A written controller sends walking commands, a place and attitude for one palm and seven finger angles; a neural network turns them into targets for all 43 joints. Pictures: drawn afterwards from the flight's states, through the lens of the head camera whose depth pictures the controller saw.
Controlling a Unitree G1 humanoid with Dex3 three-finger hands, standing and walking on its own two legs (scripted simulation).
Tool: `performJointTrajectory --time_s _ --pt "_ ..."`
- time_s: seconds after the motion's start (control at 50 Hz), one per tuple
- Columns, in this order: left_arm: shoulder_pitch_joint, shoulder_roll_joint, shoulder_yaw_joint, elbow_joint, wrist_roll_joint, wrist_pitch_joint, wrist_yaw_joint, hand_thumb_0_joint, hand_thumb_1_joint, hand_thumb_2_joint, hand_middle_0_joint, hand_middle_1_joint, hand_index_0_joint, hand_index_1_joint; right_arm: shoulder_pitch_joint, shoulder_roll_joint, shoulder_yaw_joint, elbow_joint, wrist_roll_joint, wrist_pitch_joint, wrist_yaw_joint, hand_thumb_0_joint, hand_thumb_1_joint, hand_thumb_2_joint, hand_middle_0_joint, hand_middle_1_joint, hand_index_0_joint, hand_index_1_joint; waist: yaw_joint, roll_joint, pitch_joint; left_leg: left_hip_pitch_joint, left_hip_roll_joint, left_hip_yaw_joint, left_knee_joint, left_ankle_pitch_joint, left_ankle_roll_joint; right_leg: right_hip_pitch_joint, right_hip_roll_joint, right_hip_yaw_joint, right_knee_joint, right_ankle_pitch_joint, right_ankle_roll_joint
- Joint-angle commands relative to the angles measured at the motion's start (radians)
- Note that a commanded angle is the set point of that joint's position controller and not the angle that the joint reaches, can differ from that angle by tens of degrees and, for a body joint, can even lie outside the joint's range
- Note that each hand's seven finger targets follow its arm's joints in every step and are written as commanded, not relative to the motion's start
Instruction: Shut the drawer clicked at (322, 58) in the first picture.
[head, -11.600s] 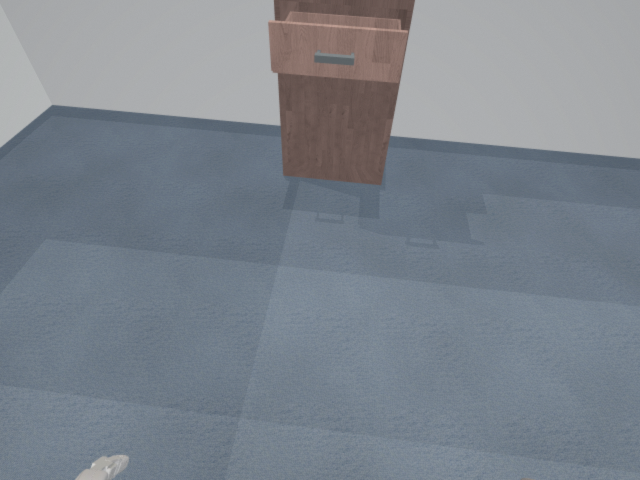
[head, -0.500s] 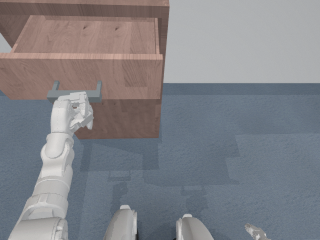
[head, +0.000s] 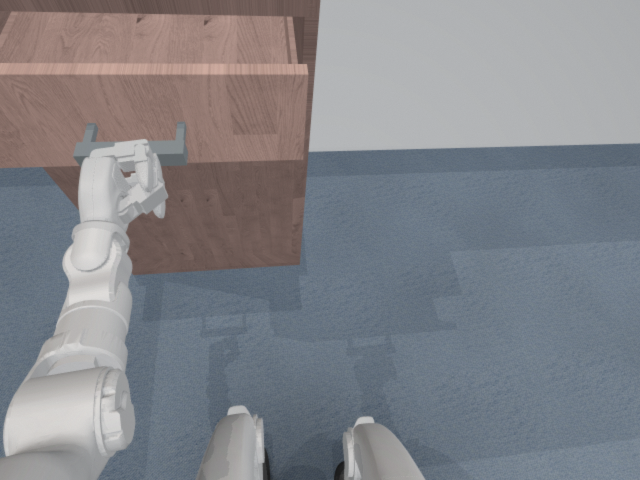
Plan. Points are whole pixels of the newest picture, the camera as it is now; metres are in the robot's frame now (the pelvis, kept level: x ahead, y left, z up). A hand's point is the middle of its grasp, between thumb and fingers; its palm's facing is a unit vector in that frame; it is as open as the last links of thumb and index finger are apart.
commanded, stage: push the drawer shut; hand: left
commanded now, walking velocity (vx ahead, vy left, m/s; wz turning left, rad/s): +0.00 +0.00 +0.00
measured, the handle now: (135, 141) +0.54 +0.23 +0.05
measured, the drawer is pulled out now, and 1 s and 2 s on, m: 0.11 0.00 0.00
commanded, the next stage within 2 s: pull the fist back off the drawer in 1.34 s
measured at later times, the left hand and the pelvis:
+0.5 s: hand (166, 148) +0.52 +0.19 +0.06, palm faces +0.07 -1.00 -0.02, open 3.1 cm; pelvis +0.00 +0.00 -0.01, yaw -1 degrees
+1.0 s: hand (166, 116) +0.57 +0.20 +0.06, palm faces +0.07 -1.00 -0.02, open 3.2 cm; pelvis +0.00 +0.00 -0.02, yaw -2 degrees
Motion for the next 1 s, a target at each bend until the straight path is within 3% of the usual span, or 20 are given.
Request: performJointTrajectory --time_s 0.0,0.06,0.16,0.2,0.24,0.32,0.34,0.38,0.42,0.44,0.48,0.62,0.66,0.7,0.76,0.82,0.86,0.9,0.96,0.98 --pt "-0.503 0.217 0.022 -0.169 -0.001 -0.061 0.019 0.000 0.900 0.900 -1.400 -1.600 -1.400 -1.600 0.120 -0.175 -0.062 -0.056 -0.008 -0.019 -0.008 0.000 -0.900 -0.900 0.200 0.300 0.200 0.300 -0.040 0.105 -0.404 0.484 -0.023 -0.093 -0.137 0.223 -0.003 -0.033 0.029 0.017 -0.168 0.211 -0.016" --pt "-0.526 0.236 0.038 -0.172 0.003 -0.065 0.025 0.000 0.900 0.900 -1.400 -1.600 -1.400 -1.600 0.128 -0.177 -0.064 -0.055 -0.012 -0.014 -0.006 0.000 -0.900 -0.900 0.200 0.300 0.200 0.300 -0.034 0.129 -0.455 0.509 -0.023 -0.096 -0.130 0.248 -0.005 -0.026 0.030 0.017 -0.163 0.223 -0.019" --pt "-0.610 0.250 0.030 -0.096 0.021 -0.053 0.034 0.000 0.900 0.900 -1.400 -1.600 -1.400 -1.600 0.145 -0.182 -0.058 -0.044 -0.016 -0.007 -0.003 0.000 -0.900 -0.900 0.200 0.300 0.200 0.300 -0.071 0.092 -0.417 0.457 -0.022 -0.103 -0.121 0.199 0.003 -0.049 0.034 0.018 -0.165 0.192 -0.015" --pt "-0.633 0.313 0.077 -0.094 0.027 -0.054 0.037 0.000 0.900 0.900 -1.400 -1.600 -1.400 -1.600 0.154 -0.191 -0.058 -0.043 -0.019 -0.006 -0.005 0.000 -0.900 -0.900 0.200 0.300 0.200 0.300 -0.065 0.099 -0.450 0.450 -0.022 -0.101 -0.110 0.207 0.005 -0.043 0.034 0.022 -0.159 0.196 -0.015" --pt "-0.643 0.325 0.078 -0.062 0.032 -0.045 0.036 0.000 0.900 0.900 -1.400 -1.600 -1.400 -1.600 0.156 -0.189 -0.052 -0.046 -0.019 -0.003 -0.007 0.000 -0.900 -0.900 0.200 0.300 0.200 0.300 -0.074 0.090 -0.438 0.416 -0.024 -0.094 -0.103 0.196 0.009 -0.035 0.034 0.027 -0.164 0.192 -0.013" --pt "-0.701 0.348 0.078 -0.061 0.038 -0.043 0.024 0.000 0.900 0.900 -1.400 -1.600 -1.400 -1.600 0.169 -0.191 -0.048 -0.044 -0.022 -0.002 -0.004 0.000 -0.900 -0.900 0.200 0.300 0.200 0.300 -0.084 0.130 -0.463 0.430 -0.020 -0.101 -0.091 0.219 0.009 -0.053 0.038 0.024 -0.153 0.200 -0.015" --pt "-0.699 0.361 0.085 -0.054 0.042 -0.040 0.022 0.000 0.900 0.900 -1.400 -1.600 -1.400 -1.600 0.174 -0.192 -0.047 -0.045 -0.024 0.000 -0.003 0.000 -0.900 -0.900 0.200 0.300 0.200 0.300 -0.076 0.155 -0.474 0.438 -0.020 -0.102 -0.090 0.226 0.006 -0.057 0.039 0.025 -0.150 0.201 -0.019" --pt "-0.715 0.341 0.069 -0.053 0.043 -0.037 0.019 0.000 0.900 0.900 -1.400 -1.600 -1.400 -1.600 0.183 -0.190 -0.047 -0.044 -0.027 0.000 0.002 0.000 -0.900 -0.900 0.200 0.300 0.200 0.300 -0.083 0.180 -0.489 0.466 -0.019 -0.108 -0.084 0.249 0.006 -0.079 0.040 0.020 -0.142 0.211 -0.022" --pt "-0.739 0.350 0.071 -0.052 0.046 -0.030 0.018 0.000 0.900 0.900 -1.400 -1.600 -1.400 -1.600 0.191 -0.193 -0.048 -0.037 -0.028 0.003 0.003 0.000 -0.900 -0.900 0.200 0.300 0.200 0.300 -0.094 0.178 -0.498 0.472 -0.014 -0.111 -0.080 0.256 0.006 -0.089 0.040 0.018 -0.145 0.215 -0.018" --pt "-0.727 0.387 0.102 -0.034 0.046 -0.024 0.022 0.000 0.900 0.900 -1.400 -1.600 -1.400 -1.600 0.196 -0.197 -0.047 -0.037 -0.028 0.004 0.003 0.000 -0.900 -0.900 0.200 0.300 0.200 0.300 -0.087 0.154 -0.492 0.444 -0.014 -0.107 -0.076 0.249 0.008 -0.067 0.042 0.021 -0.147 0.214 -0.017" --pt "-0.754 0.416 0.113 -0.015 0.049 -0.013 0.022 0.000 0.900 0.900 -1.400 -1.600 -1.400 -1.600 0.206 -0.200 -0.042 -0.037 -0.028 0.006 0.002 0.000 -0.900 -0.900 0.200 0.300 0.200 0.300 -0.103 0.130 -0.475 0.401 -0.015 -0.102 -0.067 0.247 0.016 -0.047 0.045 0.026 -0.148 0.222 -0.014" --pt "-0.796 0.459 0.129 -0.021 0.066 0.001 0.014 0.000 0.900 0.900 -1.400 -1.600 -1.400 -1.600 0.231 -0.201 -0.040 -0.032 -0.033 0.010 0.004 0.000 -0.900 -0.900 0.200 0.300 0.200 0.300 -0.104 0.189 -0.521 0.423 -0.008 -0.103 -0.053 0.304 0.013 -0.056 0.047 0.023 -0.138 0.255 -0.016" --pt "-0.803 0.453 0.118 0.011 0.068 0.012 0.012 0.000 0.900 0.900 -1.400 -1.600 -1.400 -1.600 0.235 -0.202 -0.038 -0.027 -0.033 0.012 0.006 0.000 -0.900 -0.900 0.200 0.300 0.200 0.300 -0.119 0.176 -0.488 0.399 -0.007 -0.098 -0.048 0.284 0.016 -0.067 0.049 0.026 -0.148 0.245 -0.013" --pt "-0.828 0.500 0.147 0.009 0.073 0.012 0.015 0.000 0.900 0.900 -1.400 -1.600 -1.400 -1.600 0.245 -0.207 -0.036 -0.027 -0.034 0.012 0.006 0.000 -0.900 -0.900 0.200 0.300 0.200 0.300 -0.118 0.175 -0.499 0.384 -0.006 -0.099 -0.043 0.290 0.018 -0.055 0.050 0.027 -0.141 0.251 -0.013" --pt "-0.862 0.511 0.139 0.002 0.083 0.022 0.012 0.000 0.900 0.900 -1.400 -1.600 -1.400 -1.600 0.254 -0.205 -0.033 -0.025 -0.036 0.012 0.005 0.000 -0.900 -0.900 0.200 0.300 0.200 0.300 -0.128 0.190 -0.530 0.376 -0.006 -0.094 -0.031 0.302 0.022 -0.042 0.051 0.032 -0.141 0.268 -0.011" --pt "-0.888 0.522 0.139 0.036 0.087 0.034 0.010 0.000 0.900 0.900 -1.400 -1.600 -1.400 -1.600 0.263 -0.208 -0.027 -0.019 -0.037 0.014 0.008 0.000 -0.900 -0.900 0.200 0.300 0.200 0.300 -0.142 0.206 -0.493 0.376 -0.002 -0.103 -0.029 0.303 0.020 -0.080 0.053 0.022 -0.137 0.257 -0.013" --pt "-0.896 0.557 0.156 0.043 0.097 0.041 0.010 0.000 0.900 0.900 -1.400 -1.600 -1.400 -1.600 0.268 -0.212 -0.027 -0.022 -0.039 0.016 0.007 0.000 -0.900 -0.900 0.200 0.300 0.200 0.300 -0.138 0.209 -0.500 0.366 -0.002 -0.104 -0.026 0.300 0.019 -0.074 0.054 0.023 -0.135 0.253 -0.013" --pt "-0.921 0.555 0.150 0.037 0.101 0.042 0.009 0.000 0.900 0.900 -1.400 -1.600 -1.400 -1.600 0.277 -0.212 -0.026 -0.020 -0.041 0.013 0.008 0.000 -0.900 -0.900 0.200 0.300 0.200 0.300 -0.143 0.235 -0.534 0.395 0.000 -0.110 -0.017 0.334 0.019 -0.093 0.055 0.019 -0.124 0.270 -0.015" --pt "-0.956 0.580 0.158 0.058 0.105 0.058 0.008 0.000 0.900 0.900 -1.400 -1.600 -1.400 -1.600 0.285 -0.215 -0.021 -0.017 -0.043 0.015 0.008 0.000 -0.900 -0.900 0.200 0.300 0.200 0.300 -0.159 0.216 -0.514 0.362 0.002 -0.110 -0.007 0.322 0.023 -0.092 0.057 0.018 -0.125 0.265 -0.013" --pt "-0.969 0.580 0.152 0.061 0.109 0.057 0.007 0.000 0.900 0.900 -1.400 -1.600 -1.400 -1.600 0.291 -0.217 -0.019 -0.015 -0.045 0.014 0.009 0.000 -0.900 -0.900 0.200 0.300 0.200 0.300 -0.165 0.241 -0.518 0.380 0.003 -0.117 -0.007 0.333 0.022 -0.114 0.057 0.015 -0.120 0.266 -0.015"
